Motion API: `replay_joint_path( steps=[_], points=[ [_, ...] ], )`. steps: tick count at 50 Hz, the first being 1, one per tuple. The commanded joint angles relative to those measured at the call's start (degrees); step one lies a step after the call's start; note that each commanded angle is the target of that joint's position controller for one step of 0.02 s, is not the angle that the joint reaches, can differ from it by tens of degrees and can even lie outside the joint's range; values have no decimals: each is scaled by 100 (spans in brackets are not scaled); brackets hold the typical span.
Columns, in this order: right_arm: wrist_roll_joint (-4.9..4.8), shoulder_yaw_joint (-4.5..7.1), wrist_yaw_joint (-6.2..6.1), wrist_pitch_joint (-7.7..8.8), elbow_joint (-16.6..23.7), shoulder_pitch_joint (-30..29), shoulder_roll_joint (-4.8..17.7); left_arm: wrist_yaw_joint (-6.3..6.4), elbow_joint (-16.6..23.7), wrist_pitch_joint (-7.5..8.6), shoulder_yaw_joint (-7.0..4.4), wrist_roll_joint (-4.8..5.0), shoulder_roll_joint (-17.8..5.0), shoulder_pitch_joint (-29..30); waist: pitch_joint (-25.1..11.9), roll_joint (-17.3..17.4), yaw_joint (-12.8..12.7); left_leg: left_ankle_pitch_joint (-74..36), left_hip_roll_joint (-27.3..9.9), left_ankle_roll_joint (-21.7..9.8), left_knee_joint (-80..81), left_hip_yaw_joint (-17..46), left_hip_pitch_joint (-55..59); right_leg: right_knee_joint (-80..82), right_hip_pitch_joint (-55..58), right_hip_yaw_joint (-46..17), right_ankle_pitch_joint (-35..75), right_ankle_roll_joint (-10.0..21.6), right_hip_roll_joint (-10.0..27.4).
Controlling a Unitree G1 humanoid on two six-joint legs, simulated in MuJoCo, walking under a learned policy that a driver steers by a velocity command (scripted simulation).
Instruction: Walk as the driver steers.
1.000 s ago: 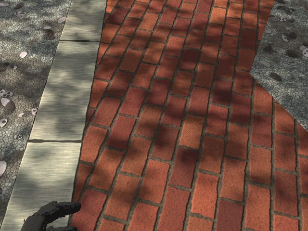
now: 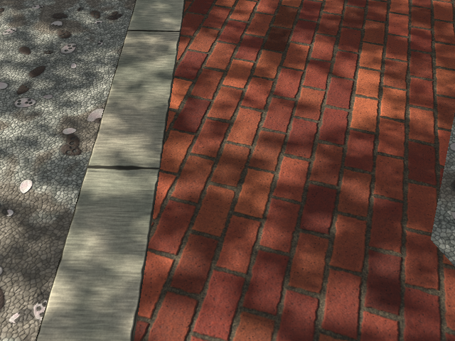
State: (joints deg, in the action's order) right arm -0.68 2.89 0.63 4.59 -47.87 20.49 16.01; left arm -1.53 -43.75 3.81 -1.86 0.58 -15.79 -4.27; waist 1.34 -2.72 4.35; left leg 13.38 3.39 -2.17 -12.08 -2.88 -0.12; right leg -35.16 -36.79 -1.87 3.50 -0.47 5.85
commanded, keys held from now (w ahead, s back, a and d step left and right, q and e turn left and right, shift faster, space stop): w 0.14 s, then no key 0.58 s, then e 0.26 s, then w+e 0.02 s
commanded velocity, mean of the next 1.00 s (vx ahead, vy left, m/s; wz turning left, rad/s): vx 0.19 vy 0.00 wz -0.07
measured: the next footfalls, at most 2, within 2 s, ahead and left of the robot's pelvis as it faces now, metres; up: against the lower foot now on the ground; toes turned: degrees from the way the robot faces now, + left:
right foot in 0.12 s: +0.26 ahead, -0.14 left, +0.00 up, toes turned -2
left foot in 0.56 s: +0.36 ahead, +0.09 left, +0.00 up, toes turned +0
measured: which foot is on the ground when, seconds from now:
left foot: down 0.00-0.12, up 0.14-0.54, down 0.56-1.00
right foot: up 0.00-0.10, down 0.12-1.00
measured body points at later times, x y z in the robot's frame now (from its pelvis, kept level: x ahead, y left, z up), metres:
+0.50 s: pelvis +0.23 -0.06 +0.00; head +0.25 -0.06 +0.45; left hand +0.30 +0.21 -0.13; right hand +0.38 -0.31 -0.12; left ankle +0.33 +0.10 -0.72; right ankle +0.22 -0.14 -0.74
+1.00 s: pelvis +0.26 -0.04 -0.01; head +0.29 -0.05 +0.44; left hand +0.38 +0.24 -0.13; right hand +0.37 -0.33 -0.13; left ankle +0.32 +0.09 -0.74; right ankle +0.21 -0.14 -0.70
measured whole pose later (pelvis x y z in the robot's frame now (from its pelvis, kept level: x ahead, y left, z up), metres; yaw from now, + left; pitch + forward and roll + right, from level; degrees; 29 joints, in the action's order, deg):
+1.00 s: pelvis +0.26 -0.04 -0.01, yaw -7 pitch +0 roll +1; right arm 0.4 4.1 -3.7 -0.1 -50.7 3.8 15.7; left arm 1.5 -52.6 -4.1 -4.0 1.4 -17.6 -8.7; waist 4.1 0.0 -1.0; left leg 10.4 -3.1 0.4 -28.4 -6.3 -17.6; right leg -53.6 -21.1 0.5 -31.9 -0.7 0.6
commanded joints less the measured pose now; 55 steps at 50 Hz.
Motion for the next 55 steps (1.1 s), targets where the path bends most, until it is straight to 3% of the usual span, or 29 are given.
replay_joint_path(
  steps=[1,4,6,7,8,9,10,11,12,14,17,20,24,27,28,29,30,31,32,34,37,40,43,45,46,48,53,54,55],
  points=[
    [-55,268,-61,-15,122,136,1035,-84,560,121,-84,29,-424,673,299,618,-22,-1452,-1731,-878,242,755,-12,411,48,31,-69,141,-114],
    [-68,310,-110,-110,42,54,1121,-130,532,156,-153,13,-600,388,98,736,-276,-2429,-1854,-719,-301,785,400,623,559,166,-714,371,-284],
    [-23,238,-139,-174,62,-35,968,-56,119,157,-381,-14,-1004,-1016,-821,619,-963,-3556,-1370,-433,-2028,382,-65,708,2647,376,-636,678,-484],
    [139,89,-157,-167,212,104,632,9,-44,125,-494,-56,-1457,-2009,-1729,-228,-1229,-1728,-954,-199,-3961,97,-1280,541,4368,-989,-449,1053,672],
    [57,-61,-106,-45,239,835,50,-31,-106,109,-523,-100,-1730,-1989,-2231,-1698,-738,1981,118,141,-5625,460,-3391,1373,5804,-3684,-1245,1959,1677],
    [-49,75,-82,53,143,441,728,-36,3,117,-376,-27,-1145,-1782,-1868,-885,-979,2117,-172,135,-6189,1098,-3917,1621,5510,-3583,-1138,1794,1562],
    [-136,143,-69,102,261,-27,938,-18,75,128,-301,-55,-940,-1361,-1175,-556,-911,1707,-394,113,-6215,972,-4059,1560,4797,-2589,-21,1613,1423],
    [-72,130,-108,95,280,-239,864,-25,117,131,-260,-84,-826,-1000,-877,-18,-708,1322,-674,172,-5979,787,-3805,1533,4089,-1898,1197,1502,1202],
    [19,163,-140,47,288,-372,838,-40,121,127,-224,-86,-664,-756,-630,127,-573,1142,-813,237,-5655,708,-3590,1608,3520,-1410,1903,1453,1009],
    [39,137,-161,-109,231,-143,588,-40,39,172,-183,-156,-542,-626,-673,-112,-300,854,-924,317,-5227,709,-2886,1814,2901,-912,2640,1408,813],
    [77,74,-211,-247,254,-208,350,34,-129,188,-195,-163,-648,-454,-622,-176,-155,325,-896,455,-4227,610,-2609,1988,2526,-342,3124,1455,653],
    [94,29,-198,-274,292,-612,294,114,-276,87,-211,-145,-757,-463,-692,-212,-302,-575,-838,463,-3141,493,-2247,2026,2525,26,2886,1290,447],
    [70,70,-185,-312,357,-1076,419,129,-566,-41,-193,-122,-782,-665,-589,-168,-499,-777,-756,398,-2402,517,-2082,1943,2804,-120,2042,1252,553],
    [124,104,-176,-302,329,-1074,443,148,-670,-135,-149,-34,-693,-518,-464,-108,-335,-1034,-658,198,-1468,425,-1570,1557,2764,-256,1054,1056,488],
    [175,137,-190,-286,297,-1028,564,151,-738,-137,-107,-30,-566,-698,-472,75,-329,-1927,-762,86,-1016,572,-1139,1353,2662,-245,516,802,259],
    [199,197,-231,-284,304,-1007,870,151,-761,-104,-68,-156,-444,-969,-652,507,-529,-3406,-1186,-67,-1198,961,-559,1042,2408,-78,-209,539,-94],
    [169,202,-252,-332,269,-1165,920,147,-899,-87,-48,-198,-315,-1567,-890,1068,-915,-3614,-1468,-469,-1481,1232,-127,1097,2076,83,-1328,302,-403],
    [120,140,-213,-378,274,-1319,547,175,-937,-126,-18,-177,-327,-1358,-865,1047,-749,-2902,-1343,-516,-1460,1196,-362,1216,2248,170,-1672,177,-440],
    [98,106,-174,-407,281,-1442,388,195,-914,-199,-41,-143,-469,-1066,-638,878,-637,-2272,-1128,-367,-1397,1064,-608,1276,2228,196,-1750,160,-461],
    [116,109,-124,-382,221,-1493,439,252,-928,-343,-65,-110,-559,-834,-434,690,-547,-2122,-940,-204,-1427,911,-801,1229,2251,171,-1464,206,-433],
    [117,122,-122,-305,26,-1453,469,270,-1002,-424,-61,-99,-541,-838,-522,643,-552,-2524,-886,-173,-1529,792,-684,1207,2446,59,-949,229,-338],
    [98,244,-254,-330,-38,-1443,783,297,-866,-448,-140,-3,-761,-525,-616,519,-441,-2881,-971,-278,-1705,717,-373,823,2201,-16,-482,272,-389],
    [97,340,-388,-430,-145,-1140,914,327,-732,-520,-171,26,-622,-457,-793,740,-342,-3135,-1553,-720,-1545,1122,-81,-32,1684,49,-1046,170,-573],
    [115,352,-459,-472,-131,-1127,936,329,-667,-618,-205,19,-522,-502,-851,1329,-278,-3226,-2457,-1310,-1034,1832,-165,-1460,1298,256,-3408,21,-744],
    [174,343,-484,-446,-71,-1117,950,321,-619,-678,-271,40,-653,-426,-802,1295,-145,-3156,-2849,-1611,-747,2108,-370,-2692,1028,68,-4335,-54,-610],
    [114,330,-502,-388,82,-1919,962,314,-619,-791,-319,130,-592,-661,-506,949,-608,-1926,-2526,-1173,-529,1425,-1113,-2536,1218,-236,-3982,-42,-141],
    [-105,379,-355,-453,18,-2303,1008,144,-925,-820,-418,37,-590,-1596,-580,1052,-1025,1633,-1780,-437,-485,180,-2359,-181,3306,872,-2139,284,-581],
    [-76,329,-339,-471,-8,-2305,765,119,-1120,-810,-458,43,-587,-1993,-469,635,-1137,2160,-1560,-207,-1230,-161,-2764,161,3697,831,-2410,440,-709],
    [-12,239,-270,-495,16,-2378,382,162,-1226,-751,-520,45,-790,-2420,-131,-587,-1284,2538,-1042,178,-3064,-753,-3653,1164,3887,-384,-3585,893,-111]
  ],
)
Over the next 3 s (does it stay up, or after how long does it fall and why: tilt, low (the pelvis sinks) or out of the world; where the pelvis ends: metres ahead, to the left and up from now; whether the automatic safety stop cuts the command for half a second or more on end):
stays up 0.88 -0.29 -0.01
